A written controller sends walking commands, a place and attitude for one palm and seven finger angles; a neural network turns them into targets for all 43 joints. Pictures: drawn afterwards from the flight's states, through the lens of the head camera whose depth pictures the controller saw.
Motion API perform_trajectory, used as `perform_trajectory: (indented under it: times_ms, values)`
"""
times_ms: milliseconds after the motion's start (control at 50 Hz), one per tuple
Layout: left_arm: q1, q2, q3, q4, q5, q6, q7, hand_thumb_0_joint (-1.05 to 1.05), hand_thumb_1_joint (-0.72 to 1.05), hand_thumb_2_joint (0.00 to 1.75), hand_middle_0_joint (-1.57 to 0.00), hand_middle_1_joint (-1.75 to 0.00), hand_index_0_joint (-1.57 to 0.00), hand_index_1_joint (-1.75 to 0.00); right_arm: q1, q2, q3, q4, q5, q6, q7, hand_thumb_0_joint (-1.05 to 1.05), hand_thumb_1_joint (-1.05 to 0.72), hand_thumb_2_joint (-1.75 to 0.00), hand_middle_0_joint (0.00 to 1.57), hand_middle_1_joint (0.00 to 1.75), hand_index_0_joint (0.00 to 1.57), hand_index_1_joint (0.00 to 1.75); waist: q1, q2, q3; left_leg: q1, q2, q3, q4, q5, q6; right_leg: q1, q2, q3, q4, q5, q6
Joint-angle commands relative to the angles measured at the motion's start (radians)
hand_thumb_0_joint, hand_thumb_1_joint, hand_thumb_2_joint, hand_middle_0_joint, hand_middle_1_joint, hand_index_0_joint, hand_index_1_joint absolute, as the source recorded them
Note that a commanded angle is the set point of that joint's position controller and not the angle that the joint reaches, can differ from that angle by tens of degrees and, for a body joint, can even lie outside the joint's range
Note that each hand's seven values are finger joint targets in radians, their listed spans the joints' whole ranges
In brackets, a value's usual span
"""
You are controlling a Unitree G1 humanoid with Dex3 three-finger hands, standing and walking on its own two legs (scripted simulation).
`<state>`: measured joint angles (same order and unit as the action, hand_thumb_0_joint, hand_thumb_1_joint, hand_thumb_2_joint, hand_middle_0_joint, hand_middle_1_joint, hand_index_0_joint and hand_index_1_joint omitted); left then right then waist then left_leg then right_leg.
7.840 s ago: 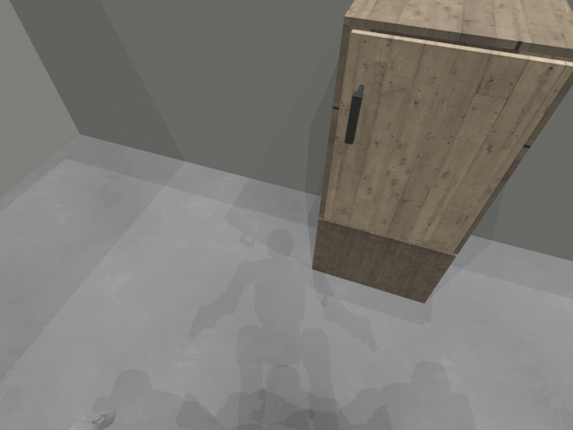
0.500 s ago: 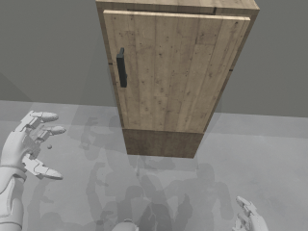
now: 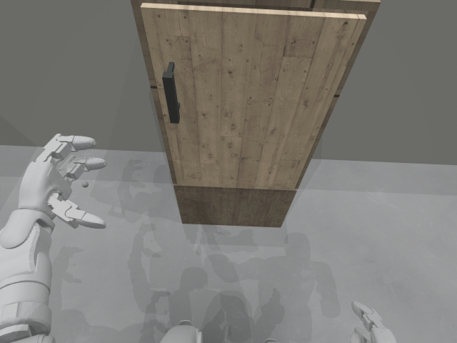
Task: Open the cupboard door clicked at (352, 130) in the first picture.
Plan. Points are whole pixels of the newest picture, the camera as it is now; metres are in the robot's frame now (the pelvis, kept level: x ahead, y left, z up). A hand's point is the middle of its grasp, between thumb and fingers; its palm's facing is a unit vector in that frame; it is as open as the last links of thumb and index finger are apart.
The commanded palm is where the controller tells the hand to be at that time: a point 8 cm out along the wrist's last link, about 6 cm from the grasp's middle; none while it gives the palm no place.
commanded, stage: move the hooked fingers beside the handle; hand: left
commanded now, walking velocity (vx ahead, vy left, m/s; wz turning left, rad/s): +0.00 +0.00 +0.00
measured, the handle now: (173, 93) +0.61 +0.15 +0.06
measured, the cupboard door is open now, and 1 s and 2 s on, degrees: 0 0 0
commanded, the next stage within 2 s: slide the fingers in behind the handle in 2.00 s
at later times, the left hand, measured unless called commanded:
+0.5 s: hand (111, 149) +0.43 +0.24 +0.07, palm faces +0.01 -1.00 +0.00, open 14.0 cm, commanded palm +0.42 +0.29 +0.07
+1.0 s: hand (130, 119) +0.51 +0.22 +0.07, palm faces +0.01 -1.00 +0.00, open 14.0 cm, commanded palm +0.50 +0.27 +0.06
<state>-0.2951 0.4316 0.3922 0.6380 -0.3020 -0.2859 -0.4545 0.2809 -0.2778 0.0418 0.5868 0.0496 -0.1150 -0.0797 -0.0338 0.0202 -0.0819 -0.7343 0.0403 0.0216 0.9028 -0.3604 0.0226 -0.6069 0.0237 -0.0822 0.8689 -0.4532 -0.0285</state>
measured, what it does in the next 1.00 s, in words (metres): stands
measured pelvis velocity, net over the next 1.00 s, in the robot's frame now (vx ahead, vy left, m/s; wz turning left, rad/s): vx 0.00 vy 0.01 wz -0.04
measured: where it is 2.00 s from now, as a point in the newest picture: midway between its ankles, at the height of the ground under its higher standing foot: outside the picture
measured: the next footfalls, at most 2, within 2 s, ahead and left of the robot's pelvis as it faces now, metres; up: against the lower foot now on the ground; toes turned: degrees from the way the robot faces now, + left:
none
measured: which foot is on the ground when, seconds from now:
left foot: down 0.00-1.00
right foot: down 0.00-1.00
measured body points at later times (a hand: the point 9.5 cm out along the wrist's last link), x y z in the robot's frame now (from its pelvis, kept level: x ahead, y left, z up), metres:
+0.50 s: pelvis +0.00 +0.01 -0.01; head +0.08 +0.02 +0.44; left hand +0.43 +0.29 +0.07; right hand +0.06 -0.26 -0.11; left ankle +0.05 +0.10 -0.69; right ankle -0.01 -0.10 -0.69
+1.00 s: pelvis +0.00 +0.01 -0.02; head +0.12 +0.03 +0.41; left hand +0.51 +0.27 +0.07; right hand -0.01 -0.26 -0.12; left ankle +0.05 +0.10 -0.69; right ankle -0.01 -0.10 -0.69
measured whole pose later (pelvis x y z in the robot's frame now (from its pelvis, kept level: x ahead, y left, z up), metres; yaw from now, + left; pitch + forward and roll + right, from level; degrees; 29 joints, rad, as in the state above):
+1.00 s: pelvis +0.00 +0.01 -0.02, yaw -2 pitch +20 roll -4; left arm -0.91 0.60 0.43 1.22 -0.11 -0.36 -0.31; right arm 0.40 -0.28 0.04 0.64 0.01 0.06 -0.03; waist -0.17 0.02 -0.10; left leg -0.97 0.07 0.03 1.02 -0.40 0.03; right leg -0.84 0.04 -0.07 0.96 -0.47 -0.02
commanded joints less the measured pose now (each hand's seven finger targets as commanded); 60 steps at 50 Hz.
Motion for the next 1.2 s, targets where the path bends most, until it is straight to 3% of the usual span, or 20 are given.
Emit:
perform_trajectory:
  times_ms: [0,60,180,240,340,440,480,560,620,680,740,780,840,860,900,940,1000,1020,1100,1180]
  values:
    - [-0.285,0.242,0.053,-0.184,-0.015,-0.073,0.012,0.00,-0.50,0.30,-0.30,-1.20,-0.30,-1.20,0.028,-0.147,-0.071,-0.122,-0.001,-0.028,0.001,0.00,-0.90,-0.90,0.20,0.30,0.20,0.30,0.003,0.086,-0.323,0.311,-0.026,-0.053,-0.103,0.227,0.012,0.009,0.023,0.056,-0.117,0.293,0.009]
    - [-0.322,0.258,0.065,-0.125,-0.010,-0.070,0.025,0.00,-0.50,0.30,-0.30,-1.20,-0.30,-1.20,0.043,-0.156,-0.072,-0.117,-0.002,-0.011,0.002,0.00,-0.90,-0.90,0.20,0.30,0.20,0.30,-0.004,0.021,-0.298,0.272,-0.025,-0.055,-0.102,0.208,0.015,0.008,0.025,0.055,-0.117,0.283,0.010]
    - [-0.480,0.302,0.078,-0.073,0.025,-0.106,0.052,0.00,-0.50,0.30,-0.30,-1.20,-0.30,-1.20,0.075,-0.158,-0.076,-0.089,-0.008,0.017,0.001,0.00,-0.90,-0.90,0.20,0.30,0.20,0.30,-0.021,0.071,-0.341,0.291,-0.022,-0.057,-0.089,0.208,0.014,-0.019,0.024,0.063,-0.104,0.266,0.008]
    - [-0.538,0.270,0.039,-0.076,0.037,-0.127,0.058,0.00,-0.50,0.30,-0.30,-1.20,-0.30,-1.20,0.090,-0.157,-0.078,-0.077,-0.013,0.024,0.005,0.00,-0.90,-0.90,0.20,0.30,0.20,0.30,-0.033,0.107,-0.384,0.347,-0.016,-0.071,-0.076,0.259,0.010,-0.051,0.028,0.053,-0.089,0.281,0.002]
    - [-0.623,0.266,0.023,0.057,0.058,-0.121,0.076,0.00,-0.50,0.30,-0.30,-1.20,-0.30,-1.20,0.110,-0.164,-0.077,-0.058,-0.013,0.047,0.008,0.00,-0.90,-0.90,0.20,0.30,0.20,0.30,-0.050,0.078,-0.329,0.308,-0.011,-0.083,-0.081,0.193,0.010,-0.107,0.030,0.046,-0.095,0.213,0.002]
    - [-0.702,0.351,0.079,0.160,0.086,-0.133,0.102,0.00,-0.50,0.30,-0.30,-1.20,-0.30,-1.20,0.141,-0.172,-0.076,-0.044,-0.021,0.074,0.012,0.00,-0.90,-0.90,0.20,0.30,0.20,0.30,-0.054,0.044,-0.357,0.269,-0.010,-0.077,-0.061,0.202,0.014,-0.098,0.030,0.052,-0.079,0.228,0.007]
    - [-0.762,0.320,0.040,0.169,0.100,-0.149,0.103,0.00,-0.50,0.30,-0.30,-1.20,-0.30,-1.20,0.145,-0.165,-0.074,-0.043,-0.022,0.081,0.017,0.00,-0.90,-0.90,0.20,0.30,0.20,0.30,-0.063,0.106,-0.370,0.288,-0.009,-0.077,-0.054,0.202,0.010,-0.132,0.029,0.052,-0.071,0.219,0.007]
    - [-0.803,0.348,0.060,0.204,0.110,-0.170,0.106,0.00,-0.50,0.30,-0.30,-1.20,-0.30,-1.20,0.168,-0.172,-0.078,-0.036,-0.027,0.098,0.023,0.00,-0.90,-0.90,0.20,0.30,0.20,0.30,-0.070,0.103,-0.432,0.309,-0.005,-0.079,-0.030,0.253,0.010,-0.138,0.035,0.054,-0.053,0.255,0.009]
    - [-0.826,0.346,0.052,0.249,0.118,-0.164,0.106,0.00,-0.50,0.30,-0.30,-1.20,-0.30,-1.20,0.181,-0.174,-0.079,-0.030,-0.028,0.113,0.027,0.00,-0.90,-0.90,0.20,0.30,0.20,0.30,-0.077,0.109,-0.411,0.293,-0.002,-0.079,-0.026,0.239,0.009,-0.162,0.037,0.052,-0.054,0.240,0.009]
    - [-0.891,0.357,0.041,0.319,0.129,-0.146,0.111,0.00,-0.50,0.30,-0.30,-1.20,-0.30,-1.20,0.198,-0.180,-0.075,-0.020,-0.028,0.127,0.024,0.00,-0.90,-0.90,0.20,0.30,0.20,0.30,-0.109,0.074,-0.369,0.238,-0.002,-0.078,-0.016,0.209,0.017,-0.184,0.038,0.057,-0.057,0.229,0.015]
    - [-0.956,0.431,0.088,0.285,0.141,-0.161,0.125,0.00,-0.50,0.30,-0.30,-1.20,-0.30,-1.20,0.220,-0.188,-0.077,-0.016,-0.037,0.133,0.024,0.00,-0.90,-0.90,0.20,0.30,0.20,0.30,-0.102,0.109,-0.446,0.259,-0.001,-0.084,0.002,0.244,0.017,-0.171,0.040,0.061,-0.037,0.246,0.010]
    - [-0.981,0.391,0.058,0.271,0.147,-0.174,0.127,0.00,-0.50,0.30,-0.30,-1.20,-0.30,-1.20,0.230,-0.179,-0.077,-0.012,-0.040,0.136,0.030,0.00,-0.90,-0.90,0.20,0.30,0.20,0.30,-0.109,0.151,-0.492,0.317,0.003,-0.091,0.011,0.299,0.010,-0.195,0.043,0.054,-0.029,0.271,0.009]
    - [-0.995,0.447,0.092,0.347,0.156,-0.160,0.136,0.00,-0.50,0.30,-0.30,-1.20,-0.30,-1.20,0.249,-0.190,-0.075,0.002,-0.042,0.149,0.030,0.00,-0.90,-0.90,0.20,0.30,0.20,0.30,-0.124,0.101,-0.448,0.253,0.005,-0.089,0.021,0.275,0.016,-0.193,0.047,0.057,-0.030,0.265,0.012]
    - [-1.022,0.420,0.060,0.348,0.166,-0.156,0.133,0.00,-0.50,0.30,-0.30,-1.20,-0.30,-1.20,0.249,-0.186,-0.073,-0.001,-0.041,0.151,0.032,0.00,-0.90,-0.90,0.20,0.30,0.20,0.30,-0.130,0.143,-0.452,0.265,0.005,-0.087,0.020,0.271,0.014,-0.217,0.045,0.057,-0.029,0.257,0.014]
    - [-1.025,0.426,0.061,0.362,0.177,-0.147,0.139,0.00,-0.50,0.30,-0.30,-1.20,-0.30,-1.20,0.262,-0.189,-0.074,-0.001,-0.045,0.157,0.034,0.00,-0.90,-0.90,0.20,0.30,0.20,0.30,-0.130,0.150,-0.453,0.270,0.006,-0.092,0.023,0.280,0.012,-0.228,0.046,0.054,-0.029,0.255,0.010]
    - [-1.076,0.409,0.046,0.382,0.176,-0.140,0.147,0.00,-0.50,0.30,-0.30,-1.20,-0.30,-1.20,0.274,-0.189,-0.071,0.005,-0.050,0.160,0.036,0.00,-0.90,-0.90,0.20,0.30,0.20,0.30,-0.156,0.126,-0.435,0.254,0.008,-0.095,0.034,0.275,0.017,-0.247,0.049,0.054,-0.030,0.253,0.013]
    - [-1.098,0.512,0.106,0.407,0.195,-0.137,0.158,0.00,-0.50,0.30,-0.30,-1.20,-0.30,-1.20,0.290,-0.199,-0.068,0.001,-0.052,0.166,0.035,0.00,-0.90,-0.90,0.20,0.30,0.20,0.30,-0.147,0.134,-0.470,0.212,0.007,-0.088,0.047,0.270,0.018,-0.219,0.047,0.063,-0.022,0.260,0.015]
    - [-1.122,0.478,0.073,0.416,0.200,-0.133,0.160,0.00,-0.50,0.30,-0.30,-1.20,-0.30,-1.20,0.291,-0.194,-0.064,0.002,-0.053,0.166,0.038,0.00,-0.90,-0.90,0.20,0.30,0.20,0.30,-0.165,0.152,-0.460,0.215,0.006,-0.086,0.050,0.273,0.020,-0.239,0.048,0.062,-0.022,0.262,0.016]
    - [-1.195,0.521,0.082,0.448,0.223,-0.127,0.170,0.00,-0.50,0.30,-0.30,-1.20,-0.30,-1.20,0.316,-0.202,-0.061,0.007,-0.060,0.173,0.040,0.00,-0.90,-0.90,0.20,0.30,0.20,0.30,-0.188,0.161,-0.474,0.210,0.013,-0.096,0.071,0.284,0.020,-0.273,0.051,0.059,-0.011,0.257,0.018]
    - [-1.228,0.534,0.089,0.453,0.236,-0.120,0.177,0.00,-0.50,0.30,-0.30,-1.20,-0.30,-1.20,0.344,-0.204,-0.060,0.011,-0.069,0.178,0.047,0.00,-0.90,-0.90,0.20,0.30,0.20,0.30,-0.189,0.205,-0.533,0.252,0.018,-0.105,0.087,0.345,0.016,-0.292,0.055,0.053,0.003,0.283,0.014]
